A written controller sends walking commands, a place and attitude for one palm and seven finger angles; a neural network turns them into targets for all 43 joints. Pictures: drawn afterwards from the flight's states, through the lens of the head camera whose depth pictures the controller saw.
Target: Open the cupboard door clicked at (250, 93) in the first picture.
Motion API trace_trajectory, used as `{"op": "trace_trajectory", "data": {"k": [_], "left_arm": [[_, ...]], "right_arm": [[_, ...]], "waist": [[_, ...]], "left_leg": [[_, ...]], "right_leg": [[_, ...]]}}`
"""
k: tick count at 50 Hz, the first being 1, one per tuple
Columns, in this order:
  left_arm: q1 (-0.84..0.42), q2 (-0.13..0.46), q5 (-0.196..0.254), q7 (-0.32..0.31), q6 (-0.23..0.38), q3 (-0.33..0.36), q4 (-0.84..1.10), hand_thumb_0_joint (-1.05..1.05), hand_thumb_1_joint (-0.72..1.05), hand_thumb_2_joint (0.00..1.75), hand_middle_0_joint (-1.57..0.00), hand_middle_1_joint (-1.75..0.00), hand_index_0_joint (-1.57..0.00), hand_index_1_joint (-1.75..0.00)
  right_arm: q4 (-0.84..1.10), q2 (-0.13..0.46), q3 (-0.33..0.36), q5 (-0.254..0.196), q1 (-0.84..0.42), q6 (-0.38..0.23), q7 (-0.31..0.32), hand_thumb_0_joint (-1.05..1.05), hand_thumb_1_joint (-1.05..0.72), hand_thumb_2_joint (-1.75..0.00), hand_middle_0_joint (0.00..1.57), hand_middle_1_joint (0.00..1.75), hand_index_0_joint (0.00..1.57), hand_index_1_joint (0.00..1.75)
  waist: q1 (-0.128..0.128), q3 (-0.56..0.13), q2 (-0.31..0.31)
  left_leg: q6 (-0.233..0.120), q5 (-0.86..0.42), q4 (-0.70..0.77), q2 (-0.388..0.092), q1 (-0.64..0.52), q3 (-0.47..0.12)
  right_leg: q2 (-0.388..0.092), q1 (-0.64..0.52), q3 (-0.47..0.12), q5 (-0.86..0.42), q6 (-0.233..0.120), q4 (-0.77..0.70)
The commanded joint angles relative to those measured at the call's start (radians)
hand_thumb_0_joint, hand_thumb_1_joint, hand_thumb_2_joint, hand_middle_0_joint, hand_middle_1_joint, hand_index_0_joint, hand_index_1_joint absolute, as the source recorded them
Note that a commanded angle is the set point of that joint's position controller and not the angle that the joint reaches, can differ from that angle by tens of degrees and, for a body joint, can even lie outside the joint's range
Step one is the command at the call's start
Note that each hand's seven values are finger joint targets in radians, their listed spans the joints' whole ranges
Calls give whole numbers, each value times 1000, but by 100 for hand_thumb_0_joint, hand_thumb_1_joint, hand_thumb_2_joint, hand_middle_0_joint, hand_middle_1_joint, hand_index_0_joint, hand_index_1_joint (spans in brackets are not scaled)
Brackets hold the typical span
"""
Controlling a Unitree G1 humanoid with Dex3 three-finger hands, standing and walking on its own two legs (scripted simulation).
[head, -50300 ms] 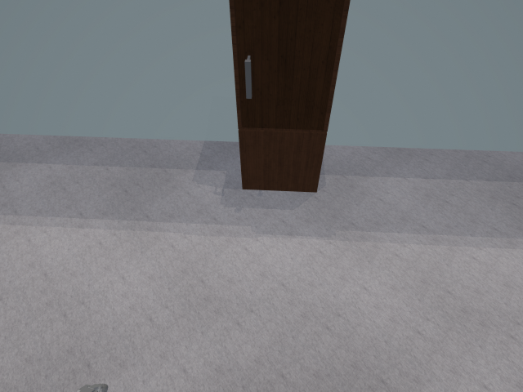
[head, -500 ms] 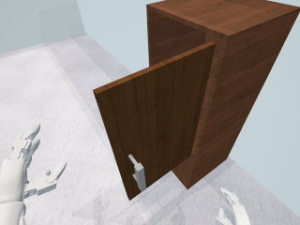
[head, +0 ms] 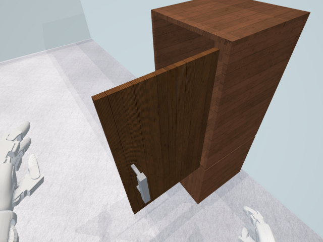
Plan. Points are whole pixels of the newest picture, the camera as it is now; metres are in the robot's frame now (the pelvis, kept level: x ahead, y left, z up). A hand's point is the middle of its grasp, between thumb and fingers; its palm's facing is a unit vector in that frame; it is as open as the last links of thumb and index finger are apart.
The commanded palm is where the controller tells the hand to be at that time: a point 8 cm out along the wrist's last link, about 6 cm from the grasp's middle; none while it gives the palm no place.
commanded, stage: draw the hand back to the body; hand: left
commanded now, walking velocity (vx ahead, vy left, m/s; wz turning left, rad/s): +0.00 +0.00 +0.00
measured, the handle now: (140, 183) +0.32 +0.12 -0.10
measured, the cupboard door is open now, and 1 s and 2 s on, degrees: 92 92 92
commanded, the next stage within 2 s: step back with the hand held close in 0.02 s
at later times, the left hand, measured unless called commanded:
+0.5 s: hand (30, 184) +0.17 +0.27 +0.15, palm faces +0.34 -0.78 -0.52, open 7.4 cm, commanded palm +0.11 +0.31 +0.17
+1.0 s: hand out of the picture +0.10 +0.29 +0.15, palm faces +0.46 -0.76 -0.46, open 7.4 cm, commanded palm +0.03 +0.33 +0.17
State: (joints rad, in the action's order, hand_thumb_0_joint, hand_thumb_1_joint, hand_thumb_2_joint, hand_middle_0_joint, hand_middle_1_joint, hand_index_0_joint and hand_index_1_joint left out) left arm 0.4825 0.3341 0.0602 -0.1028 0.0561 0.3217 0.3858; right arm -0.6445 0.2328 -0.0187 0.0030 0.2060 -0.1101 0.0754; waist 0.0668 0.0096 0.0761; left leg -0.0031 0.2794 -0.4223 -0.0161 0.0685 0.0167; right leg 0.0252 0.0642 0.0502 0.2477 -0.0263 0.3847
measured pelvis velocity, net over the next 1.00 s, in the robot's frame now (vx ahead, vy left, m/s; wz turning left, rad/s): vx -0.10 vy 0.03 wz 0.02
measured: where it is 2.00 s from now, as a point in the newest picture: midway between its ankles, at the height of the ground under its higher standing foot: outside the picture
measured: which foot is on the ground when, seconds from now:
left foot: down 0.00-1.00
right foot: down 0.00-1.00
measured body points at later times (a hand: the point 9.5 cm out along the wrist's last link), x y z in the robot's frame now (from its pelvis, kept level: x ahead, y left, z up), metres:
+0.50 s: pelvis -0.04 +0.02 +0.00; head -0.02 +0.00 +0.45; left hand +0.14 +0.31 +0.18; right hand +0.14 -0.23 -0.09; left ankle -0.03 +0.12 -0.74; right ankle -0.02 -0.10 -0.74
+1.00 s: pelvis -0.10 +0.03 -0.02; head -0.08 +0.04 +0.43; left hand +0.06 +0.33 +0.18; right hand +0.08 -0.20 -0.10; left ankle -0.03 +0.12 -0.74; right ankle -0.03 -0.10 -0.74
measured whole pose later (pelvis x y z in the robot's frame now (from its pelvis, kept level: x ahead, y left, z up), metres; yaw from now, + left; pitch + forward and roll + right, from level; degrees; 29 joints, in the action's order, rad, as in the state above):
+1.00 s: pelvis -0.10 +0.03 -0.02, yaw +1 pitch -1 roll -2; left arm 0.53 0.38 0.01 -0.15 0.22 0.42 0.53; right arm -0.59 0.21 -0.01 0.01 0.19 -0.08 0.06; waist 0.02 0.05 0.01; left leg -0.04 0.28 -0.65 0.01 0.41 0.01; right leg 0.03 0.36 -0.01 0.18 0.01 0.55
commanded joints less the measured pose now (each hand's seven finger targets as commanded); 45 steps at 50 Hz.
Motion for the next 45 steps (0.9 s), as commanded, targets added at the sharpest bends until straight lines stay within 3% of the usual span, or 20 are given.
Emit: {"op": "trace_trajectory", "data": {"k": [1, 5, 6, 7, 8, 9, 12, 15, 17, 19, 21, 25, 27, 33, 38, 40, 42, 45], "left_arm": [[-111, 198, 0, -24, 80, 127, 201, 0, 90, 90, -20, -30, -20, -30], [-104, 195, 2, -21, 87, 126, 179, 0, 90, 90, -20, -30, -20, -30], [-98, 189, 3, -20, 88, 122, 175, 0, 90, 90, -20, -30, -20, -30], [-186, 227, 0, -25, 99, 141, 248, 0, 90, 90, -20, -30, -20, -30], [-235, 320, -11, -34, 136, 248, 254, 0, 90, 90, -20, -30, -20, -30], [-116, 246, -12, -25, 134, 199, 152, 0, 90, 90, -20, -30, -20, -30], [-28, 215, -15, -20, 154, 170, 164, 0, 90, 90, -20, -30, -20, -30], [14, 225, -14, -27, 162, 178, 204, 0, 90, 90, -20, -30, -20, -30], [35, 239, -11, -32, 159, 192, 216, 0, 90, 90, -20, -30, -20, -30], [46, 258, -9, -37, 158, 211, 222, 0, 90, 90, -20, -30, -20, -30], [52, 261, -8, -41, 156, 214, 235, 0, 90, 90, -20, -30, -20, -30], [63, 272, -10, -49, 160, 222, 262, 0, 90, 90, -20, -30, -20, -30], [67, 264, -13, -53, 162, 215, 264, 0, 90, 90, -20, -30, -20, -30], [48, 256, -37, -64, 186, 217, 290, 0, 90, 90, -20, -30, -20, -30], [17, 249, -63, -70, 205, 237, 321, 0, 90, 90, -20, -30, -20, -30], [10, 257, -67, -70, 210, 248, 331, 0, 90, 90, -20, -30, -20, -30], [10, 246, -63, -65, 215, 242, 334, 0, 90, 90, -20, -30, -20, -30], [-14, 248, -56, -63, 217, 234, 339, 0, 90, 90, -20, -30, -20, -30]], "right_arm": [[160, 92, 35, 0, -153, -64, 14, 0, -90, -90, 20, 30, 20, 30], [153, 94, 38, 2, -153, -70, 15, 0, -90, -90, 20, 30, 20, 30], [154, 92, 39, 1, -156, -70, 15, 0, -90, -90, 20, 30, 20, 30], [154, 95, 38, -1, -163, -76, 16, 0, -90, -90, 20, 30, 20, 30], [189, 115, 36, -9, -135, -50, 16, 0, -90, -90, 20, 30, 20, 30], [167, 106, 41, -2, -137, -30, 15, 0, -90, -90, 20, 30, 20, 30], [181, 113, 51, 2, -135, -1, 11, 0, -90, -90, 20, 30, 20, 30], [194, 118, 58, 0, -138, 15, 18, 0, -90, -90, 20, 30, 20, 30], [207, 119, 63, -3, -134, 28, 21, 0, -90, -90, 20, 30, 20, 30], [217, 112, 67, -7, -140, 40, 24, 0, -90, -90, 20, 30, 20, 30], [226, 113, 68, -9, -143, 48, 27, 0, -90, -90, 20, 30, 20, 30], [235, 117, 71, -10, -147, 53, 29, 0, -90, -90, 20, 30, 20, 30], [237, 118, 70, -10, -137, 51, 28, 0, -90, -90, 20, 30, 20, 30], [251, 133, 68, -8, -125, 33, 24, 0, -90, -90, 20, 30, 20, 30], [256, 138, 71, -1, -117, 6, 25, 0, -90, -90, 20, 30, 20, 30], [254, 136, 75, 0, -112, -5, 22, 0, -90, -90, 20, 30, 20, 30], [247, 130, 73, 0, -104, -16, 18, 0, -90, -90, 20, 30, 20, 30], [229, 130, 78, 4, -86, -20, 13, 0, -90, -90, 20, 30, 20, 30]], "waist": [[1, -33, -6], [2, -29, -42], [2, -24, -30], [0, -54, 4], [-49, 38, -59], [-53, 23, -99], [-54, -48, -69], [-55, -128, -20], [-55, -167, -47], [-54, -175, -77], [-54, -172, -58], [-50, -154, -27], [-52, -137, -40], [-59, -64, 3], [-53, -68, 75], [-54, -76, 80], [-60, -77, 18], [-71, -70, -85]], "left_leg": [[-23, -248, 55, 3, 5, 10], [-26, -221, 60, 5, 4, 13], [-27, -214, 62, 3, 1, 14], [-27, -215, 62, 6, -12, 13], [-35, -147, 21, -6, 75, -18], [-36, -132, -4, -4, 65, -23], [-29, -192, -5, -10, 66, -16], [-26, -302, 20, -26, 57, -17], [-23, -370, 19, -36, 57, -21], [-21, -385, 15, -39, 69, -20], [-19, -390, 19, -42, 93, -28], [-27, -321, 36, -48, 150, -39], [-32, -241, 52, -55, 195, -49], [-67, 158, 130, -80, 425, -103], [-111, 356, 219, -154, 637, -185], [-116, 343, 192, -153, 648, -193], [-107, 310, 143, -134, 624, -171], [-70, 265, -2, -53, 509, -102]], "right_leg": [[-33, 24, -37, -210, 14, -80], [-32, 25, -40, -176, 17, -99], [-33, 33, -44, -170, 18, -100], [-35, 24, -48, -171, 17, -101], [-81, 139, -145, -188, 16, -155], [-103, 157, -146, -169, 12, -168], [-115, 134, -122, -249, 11, -127], [-101, 83, -84, -355, 19, -62], [-90, 61, -74, -408, 24, -30], [-88, 64, -74, -436, 28, -13], [-87, 60, -76, -432, 25, 1], [-77, 69, -81, -360, 27, 15], [-70, 72, -86, -284, 30, 18], [-47, 30, -99, -62, 33, 54], [5, -116, -74, -113, 46, 262], [11, -121, -84, -166, 44, 289], [1, -86, -112, -179, 39, 266], [-66, 73, -217, -97, 9, 102]]}}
